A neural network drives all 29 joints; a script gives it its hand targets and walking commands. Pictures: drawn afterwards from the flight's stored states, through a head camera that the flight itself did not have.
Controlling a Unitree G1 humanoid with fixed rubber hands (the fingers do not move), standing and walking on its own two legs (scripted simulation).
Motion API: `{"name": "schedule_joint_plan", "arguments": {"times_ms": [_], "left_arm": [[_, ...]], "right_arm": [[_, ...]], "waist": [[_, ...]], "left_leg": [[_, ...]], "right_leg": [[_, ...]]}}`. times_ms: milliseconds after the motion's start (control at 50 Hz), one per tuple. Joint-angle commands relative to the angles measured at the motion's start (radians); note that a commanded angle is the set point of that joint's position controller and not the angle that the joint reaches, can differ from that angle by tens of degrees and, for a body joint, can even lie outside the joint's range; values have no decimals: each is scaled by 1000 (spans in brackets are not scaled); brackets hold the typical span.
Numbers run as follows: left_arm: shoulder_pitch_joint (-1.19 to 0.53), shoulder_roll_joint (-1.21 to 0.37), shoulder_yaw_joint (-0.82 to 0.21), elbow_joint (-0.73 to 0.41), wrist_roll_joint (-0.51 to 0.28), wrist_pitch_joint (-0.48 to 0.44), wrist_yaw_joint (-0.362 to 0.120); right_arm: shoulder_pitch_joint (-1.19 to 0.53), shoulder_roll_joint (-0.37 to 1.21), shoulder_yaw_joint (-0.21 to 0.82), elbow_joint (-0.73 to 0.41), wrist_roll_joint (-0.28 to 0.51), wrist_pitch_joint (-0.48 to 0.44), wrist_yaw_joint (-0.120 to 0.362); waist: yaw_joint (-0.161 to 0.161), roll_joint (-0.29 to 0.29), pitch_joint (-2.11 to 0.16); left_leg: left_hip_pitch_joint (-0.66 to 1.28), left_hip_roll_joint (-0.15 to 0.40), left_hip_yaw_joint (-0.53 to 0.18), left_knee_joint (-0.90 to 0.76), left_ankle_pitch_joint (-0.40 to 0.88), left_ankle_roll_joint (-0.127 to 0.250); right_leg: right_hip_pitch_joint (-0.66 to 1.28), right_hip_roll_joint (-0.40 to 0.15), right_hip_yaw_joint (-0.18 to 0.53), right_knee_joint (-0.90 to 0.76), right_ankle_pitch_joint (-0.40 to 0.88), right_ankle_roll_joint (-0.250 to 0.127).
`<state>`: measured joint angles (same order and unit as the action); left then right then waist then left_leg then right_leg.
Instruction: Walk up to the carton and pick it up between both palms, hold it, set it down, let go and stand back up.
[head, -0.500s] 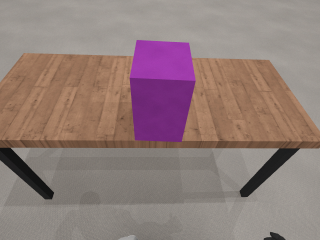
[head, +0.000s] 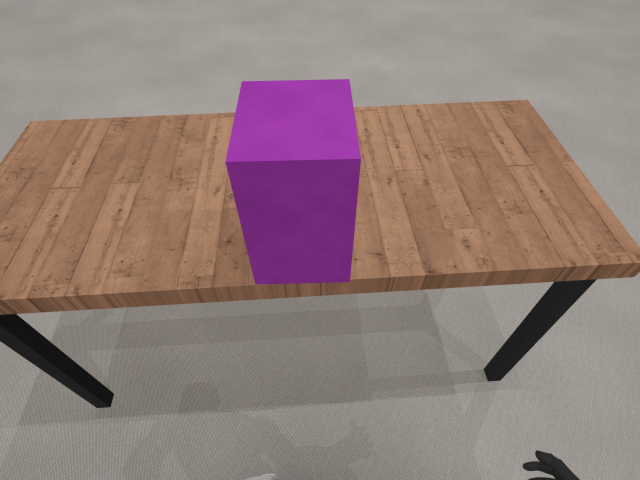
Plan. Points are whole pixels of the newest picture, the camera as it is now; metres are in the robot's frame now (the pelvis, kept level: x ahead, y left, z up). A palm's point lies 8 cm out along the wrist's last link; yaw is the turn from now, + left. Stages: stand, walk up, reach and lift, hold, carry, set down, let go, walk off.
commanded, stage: walk up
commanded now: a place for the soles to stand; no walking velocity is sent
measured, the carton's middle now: (299, 188) +0.54 +0.04 +0.04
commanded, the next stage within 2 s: none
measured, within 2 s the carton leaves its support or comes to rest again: neither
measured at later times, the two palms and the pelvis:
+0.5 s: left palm out of the picture +0.09 +0.32 -0.08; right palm out of the picture +0.14 -0.30 -0.09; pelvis +0.01 +0.00 +0.00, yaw +0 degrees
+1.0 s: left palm out of the picture +0.11 +0.31 -0.07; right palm (573, 476) +0.15 -0.31 -0.11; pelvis +0.06 -0.01 +0.00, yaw +0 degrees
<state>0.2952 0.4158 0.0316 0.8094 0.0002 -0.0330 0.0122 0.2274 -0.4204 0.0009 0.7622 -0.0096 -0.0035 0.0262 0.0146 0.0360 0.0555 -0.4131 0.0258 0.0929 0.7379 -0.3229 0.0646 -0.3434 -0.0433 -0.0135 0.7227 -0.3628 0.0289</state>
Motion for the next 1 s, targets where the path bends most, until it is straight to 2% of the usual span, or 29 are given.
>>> {"name": "schedule_joint_plan", "arguments": {"times_ms": [0, 20, 40, 60, 140, 180, 200, 280, 360, 400, 420, 440, 480, 560, 600, 620, 660, 720, 740, 780, 800, 820, 840, 860, 880, 900, 940, 960, 980], "left_arm": [[-60, 200, 35, -14, 22, -45, 6], [-55, 191, 37, -21, 16, -40, 3], [-52, 209, 40, -16, 9, -35, 5], [-42, 197, 41, 3, 10, -30, 5], [-47, 244, 51, -4, 19, -57, 14], [-75, 231, 42, -11, 10, -51, 15], [-63, 218, 30, -20, 7, -50, 15], [-59, 207, 31, -6, 10, -34, 13], [-85, 222, 34, -6, 27, -51, 12], [-107, 225, 33, -8, 19, -43, 13], [-102, 191, 20, -11, 18, -41, 9], [-64, 201, 28, -2, 14, -36, 10], [-36, 202, 25, 8, 8, -29, 11], [-37, 209, 38, 10, 20, -43, 9], [-57, 232, 39, -1, 24, -37, 6], [9, 282, 67, -24, 19, -47, -4], [40, 283, 79, -9, 30, -49, -8], [10, 217, 64, -29, 15, -45, -10], [15, 248, 74, -17, 18, -41, -11], [28, 229, 70, -24, 22, -65, -10], [58, 217, 73, -8, 21, -76, -10], [151, 249, 83, 6, 33, -86, 1], [224, 318, 113, 29, 42, -92, 7], [211, 375, 130, 14, 39, -89, 14], [209, 388, 133, 5, 25, -80, 22], [183, 345, 122, -18, 22, -79, 26], [183, 314, 115, -9, 21, -88, 34], [228, 307, 113, -3, 13, -88, 35], [205, 312, 113, -22, 18, -86, 37]], "right_arm": [[-63, -196, -87, -16, 5, -37, -9], [-51, -214, -81, -7, -8, -41, -9], [-56, -233, -84, -4, 2, -41, -11], [-59, -243, -82, 2, 2, -41, -14], [-65, -176, -63, -3, 5, -39, -10], [-31, -195, -69, 11, 8, -43, -12], [-29, -207, -74, 0, 2, -47, -17], [-81, -211, -76, -1, 1, -34, -17], [-87, -180, -66, -4, 11, -32, -7], [-72, -190, -75, 12, 3, -31, -6], [-87, -201, -76, 13, -8, -36, -10], [-102, -209, -75, 12, -1, -38, -7], [-116, -219, -76, 1, -4, -35, -10], [-125, -197, -65, -7, -5, -33, -7], [-116, -208, -69, -3, -1, -32, -4], [-52, -263, -104, -42, 0, -34, 18], [-22, -265, -121, -37, -18, -27, 28], [68, -272, -137, -12, -25, -36, 27], [93, -301, -145, -7, -23, -36, 23], [60, -296, -139, -21, -18, -35, 26], [11, -275, -134, -36, -19, -30, 28], [-32, -233, -114, -70, -5, -29, 31], [-83, -154, -92, -108, -1, -30, 29], [-106, -126, -85, -124, -16, -29, 25], [-113, -192, -97, -130, -22, -34, 17], [-94, -209, -99, -106, -11, -41, 17], [-75, -194, -112, -132, -14, -43, 32], [-91, -170, -105, -127, -12, -40, 32], [-86, -170, -112, -133, -10, -39, 34]], "waist": [[-19, -12, -95], [-11, 29, -121], [-7, -27, -119], [-7, 29, -103], [-14, -56, -160], [-26, -70, -211], [-16, -16, -238], [-11, 0, -169], [-31, -86, -141], [-41, -52, -122], [-37, 18, -130], [-7, -22, -139], [-3, 51, -129], [9, -25, -127], [-22, 0, -108], [-20, -10, -139], [-19, 12, -119], [-76, 144, -49], [-87, 127, -68], [-53, 81, -81], [-15, 78, -75], [43, 14, -126], [85, -237, -121], [87, -292, -31], [88, -146, -28], [72, -118, -51], [60, -84, -115], [72, -125, -81], [60, -134, -103]], "left_leg": [[120, 142, -236, -244, -71, 25], [101, 180, -318, -297, -119, 37], [86, 203, -326, -308, -105, 54], [98, 216, -331, -326, -105, 39], [130, 106, -142, -140, 146, -14], [207, 116, -151, -131, 271, 1], [223, 143, -168, -135, 344, 12], [148, 158, -197, -192, 129, 39], [122, 104, -150, -144, 78, 4], [153, 106, -160, -187, 69, -7], [163, 144, -214, -240, 34, 19], [147, 187, -254, -264, 17, 41], [135, 208, -281, -302, -75, 68], [78, 164, -219, -264, -73, 21], [101, 126, -195, -260, -127, 1], [100, 110, -228, -240, -356, 27], [96, 120, -282, -307, -462, 7], [250, 261, -477, -489, -545, 113], [301, 300, -520, -481, -459, 151], [254, 287, -444, -402, -279, 172], [160, 220, -314, -311, -169, 136], [32, 159, -214, -145, -65, 74], [-227, 27, -70, 158, -111, -11], [-494, -31, -49, 293, -257, -52], [-500, 40, -128, 300, -218, -67], [-504, 25, -98, 298, -232, -63], [-481, 49, -138, 266, -210, -57], [-473, 35, -110, 270, -205, -50], [-424, 36, -90, 226, -214, -65]], "right_leg": [[-49, -26, 70, -105, 15, -86], [-31, -9, 35, -57, -6, -75], [5, -2, 30, -63, -8, -77], [-6, -4, 15, -71, -23, -80], [56, -124, 186, -194, 208, -130], [49, -93, 118, -123, 278, -106], [47, -74, 82, -75, 292, -94], [45, -41, 45, -98, 160, -82], [29, -102, 149, -184, 154, -107], [-7, -88, 120, -158, 135, -106], [-29, -62, 80, -123, 126, -93], [7, -26, 31, -94, 100, -77], [-15, -11, 21, -82, -9, -83], [29, -48, 86, -185, 43, -103], [-2, -62, 106, -193, 38, -107], [5, -58, 134, -176, -220, -140], [-41, -42, 98, -133, -355, -135], [-268, 29, -65, 82, -189, -82], [-284, -6, -18, 105, -184, -80], [-197, 0, -61, 15, -151, -71], [-49, -1, -43, -135, -119, -85], [125, -34, 56, -210, -87, -116], [328, -158, 335, -367, -170, -178], [407, -347, 617, -436, -151, -282], [435, -385, 599, -377, 3, -331], [473, -362, 518, -320, 234, -340], [577, -308, 382, -201, 590, -300], [545, -289, 345, -180, 767, -262], [517, -269, 299, -162, 798, -266]]}}
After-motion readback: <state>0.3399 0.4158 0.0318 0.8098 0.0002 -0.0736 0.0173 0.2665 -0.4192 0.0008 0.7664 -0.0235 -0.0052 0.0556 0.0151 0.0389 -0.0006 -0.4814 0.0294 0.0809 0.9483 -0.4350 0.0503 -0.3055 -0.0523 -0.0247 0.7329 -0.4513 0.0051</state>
